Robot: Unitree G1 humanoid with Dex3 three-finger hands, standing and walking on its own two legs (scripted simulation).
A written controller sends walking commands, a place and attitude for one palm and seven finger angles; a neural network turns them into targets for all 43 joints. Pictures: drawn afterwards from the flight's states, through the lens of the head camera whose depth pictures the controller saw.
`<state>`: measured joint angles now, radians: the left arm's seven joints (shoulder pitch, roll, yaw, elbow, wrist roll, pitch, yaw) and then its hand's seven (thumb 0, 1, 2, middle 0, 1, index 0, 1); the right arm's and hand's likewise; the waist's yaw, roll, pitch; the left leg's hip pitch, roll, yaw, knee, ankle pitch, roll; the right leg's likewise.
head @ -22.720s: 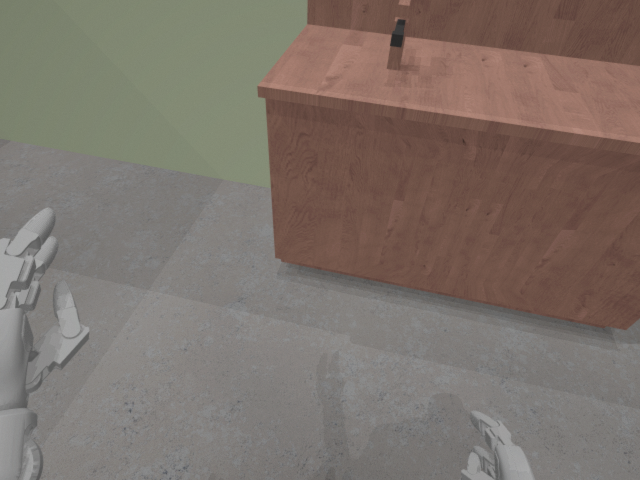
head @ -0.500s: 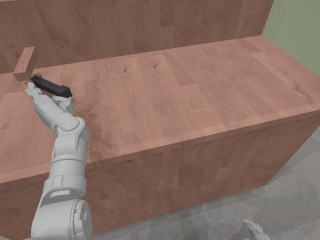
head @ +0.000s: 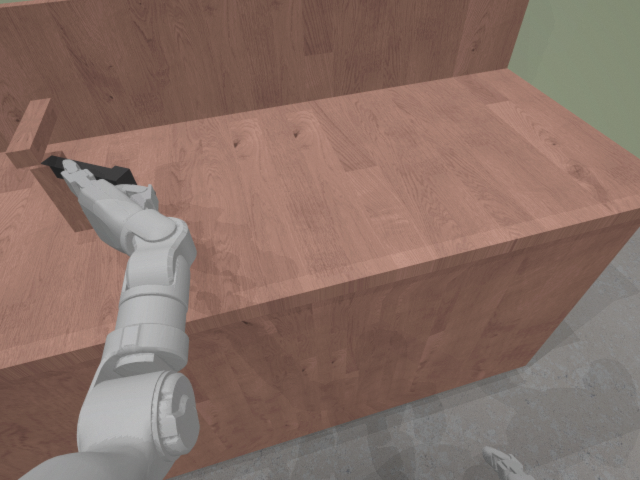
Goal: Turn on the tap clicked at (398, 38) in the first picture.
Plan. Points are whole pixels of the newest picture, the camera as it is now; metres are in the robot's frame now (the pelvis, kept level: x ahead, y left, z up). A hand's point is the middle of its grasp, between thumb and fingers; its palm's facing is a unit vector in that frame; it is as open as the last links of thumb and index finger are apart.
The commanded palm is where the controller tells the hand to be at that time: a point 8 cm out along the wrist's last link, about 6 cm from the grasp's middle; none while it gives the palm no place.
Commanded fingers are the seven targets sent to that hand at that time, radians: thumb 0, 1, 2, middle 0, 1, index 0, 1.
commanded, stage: push the lever round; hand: left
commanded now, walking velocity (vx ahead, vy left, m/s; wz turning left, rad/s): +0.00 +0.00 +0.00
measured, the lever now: (119, 181) +0.45 +0.30 +0.15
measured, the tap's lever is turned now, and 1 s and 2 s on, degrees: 55 70 69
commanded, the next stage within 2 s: lift the hand up off the lever in 0.32 s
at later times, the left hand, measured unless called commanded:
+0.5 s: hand (166, 177) +0.46 +0.24 +0.16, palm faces +0.83 -0.56 -0.08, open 7.9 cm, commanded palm +0.40 +0.27 +0.16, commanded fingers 0.00 0.90 0.90 -0.15 -0.15 -0.15 -0.15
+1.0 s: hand (161, 172) +0.46 +0.24 +0.17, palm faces +0.82 -0.57 -0.06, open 8.4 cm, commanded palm +0.39 +0.27 +0.18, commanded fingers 0.00 0.90 0.90 -0.15 -0.15 -0.15 -0.15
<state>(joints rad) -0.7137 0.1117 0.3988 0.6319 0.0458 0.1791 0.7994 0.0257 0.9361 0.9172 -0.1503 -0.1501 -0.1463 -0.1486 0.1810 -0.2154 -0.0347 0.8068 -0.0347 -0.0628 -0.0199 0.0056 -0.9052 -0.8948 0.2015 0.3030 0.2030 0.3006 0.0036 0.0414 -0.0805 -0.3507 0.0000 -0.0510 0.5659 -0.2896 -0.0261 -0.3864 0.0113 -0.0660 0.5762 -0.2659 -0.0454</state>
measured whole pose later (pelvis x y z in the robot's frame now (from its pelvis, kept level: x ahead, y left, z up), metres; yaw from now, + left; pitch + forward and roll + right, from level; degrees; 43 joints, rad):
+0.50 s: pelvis -0.01 -0.01 +0.00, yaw -1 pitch +7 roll +0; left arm -0.87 0.23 0.49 0.89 0.09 0.09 0.79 0.00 0.86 0.93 -0.15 -0.15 -0.15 -0.15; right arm 0.24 -0.23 -0.04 0.80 -0.04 -0.03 -0.03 0.00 -0.91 -0.89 0.20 0.30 0.20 0.30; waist -0.06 0.03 -0.09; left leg -0.43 0.02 -0.04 0.60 -0.29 -0.03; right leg -0.46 0.03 -0.06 0.60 -0.26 -0.06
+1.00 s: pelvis +0.00 +0.01 +0.00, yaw -2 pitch +5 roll +0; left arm -0.84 0.18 0.48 0.78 0.07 0.15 0.80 0.08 0.82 0.87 -0.15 -0.15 -0.15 -0.15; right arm 0.25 -0.22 -0.04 0.80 -0.05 -0.05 0.00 0.00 -0.91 -0.89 0.20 0.30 0.20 0.30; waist -0.04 0.04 -0.08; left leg -0.37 0.01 -0.02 0.56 -0.29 -0.02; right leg -0.41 0.02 -0.04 0.56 -0.24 -0.04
